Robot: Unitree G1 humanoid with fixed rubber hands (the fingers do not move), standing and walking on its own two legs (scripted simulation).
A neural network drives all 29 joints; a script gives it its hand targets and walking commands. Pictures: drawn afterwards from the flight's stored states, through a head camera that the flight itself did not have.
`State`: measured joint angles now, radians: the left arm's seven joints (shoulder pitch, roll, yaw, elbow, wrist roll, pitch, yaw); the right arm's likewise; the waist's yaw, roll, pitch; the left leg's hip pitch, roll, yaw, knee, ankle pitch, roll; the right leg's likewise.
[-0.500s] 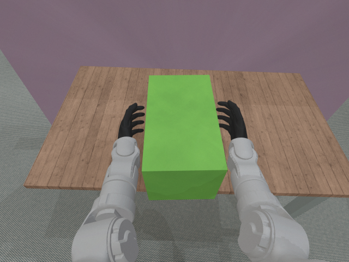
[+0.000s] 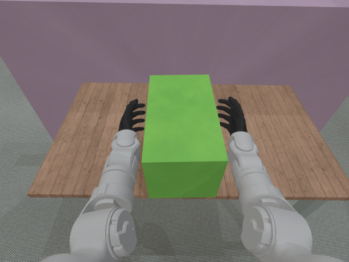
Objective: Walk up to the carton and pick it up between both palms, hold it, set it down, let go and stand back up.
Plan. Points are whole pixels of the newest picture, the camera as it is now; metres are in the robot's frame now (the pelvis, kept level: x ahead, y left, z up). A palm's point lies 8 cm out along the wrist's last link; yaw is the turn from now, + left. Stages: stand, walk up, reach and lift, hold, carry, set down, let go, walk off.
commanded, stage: reach and lift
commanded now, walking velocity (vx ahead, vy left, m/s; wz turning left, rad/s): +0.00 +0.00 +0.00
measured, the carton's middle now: (180, 132) +0.44 -0.01 +0.04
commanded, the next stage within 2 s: hold in 1.62 s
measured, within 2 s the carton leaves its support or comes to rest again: neither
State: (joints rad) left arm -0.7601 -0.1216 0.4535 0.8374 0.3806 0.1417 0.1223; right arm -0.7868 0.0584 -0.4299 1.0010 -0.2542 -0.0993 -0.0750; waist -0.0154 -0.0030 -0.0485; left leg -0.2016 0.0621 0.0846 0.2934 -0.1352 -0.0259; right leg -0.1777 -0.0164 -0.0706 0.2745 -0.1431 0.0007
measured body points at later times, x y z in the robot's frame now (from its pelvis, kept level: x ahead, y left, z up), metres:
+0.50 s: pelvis -0.02 +0.01 +0.00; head -0.04 +0.03 +0.45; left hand +0.37 +0.16 +0.14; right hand +0.39 -0.10 +0.14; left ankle +0.01 +0.13 -0.75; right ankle +0.00 -0.12 -0.75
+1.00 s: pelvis -0.01 +0.00 +0.00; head -0.04 +0.03 +0.45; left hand +0.37 +0.17 +0.16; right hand +0.38 -0.09 +0.18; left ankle +0.01 +0.13 -0.75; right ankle +0.00 -0.12 -0.75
